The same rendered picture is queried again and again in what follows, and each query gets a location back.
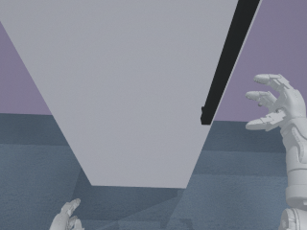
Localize fridge door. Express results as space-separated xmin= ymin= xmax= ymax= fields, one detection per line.
xmin=0 ymin=0 xmax=263 ymax=189

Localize handle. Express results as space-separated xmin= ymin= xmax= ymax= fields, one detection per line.
xmin=201 ymin=0 xmax=260 ymax=126

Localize robot right forearm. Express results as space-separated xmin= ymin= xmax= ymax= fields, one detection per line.
xmin=280 ymin=117 xmax=307 ymax=212

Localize left robot hand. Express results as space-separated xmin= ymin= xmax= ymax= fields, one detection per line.
xmin=49 ymin=198 xmax=84 ymax=230

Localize robot right upper arm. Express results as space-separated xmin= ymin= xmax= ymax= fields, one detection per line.
xmin=278 ymin=208 xmax=307 ymax=230

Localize right robot hand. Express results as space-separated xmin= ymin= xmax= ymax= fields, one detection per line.
xmin=245 ymin=74 xmax=307 ymax=131

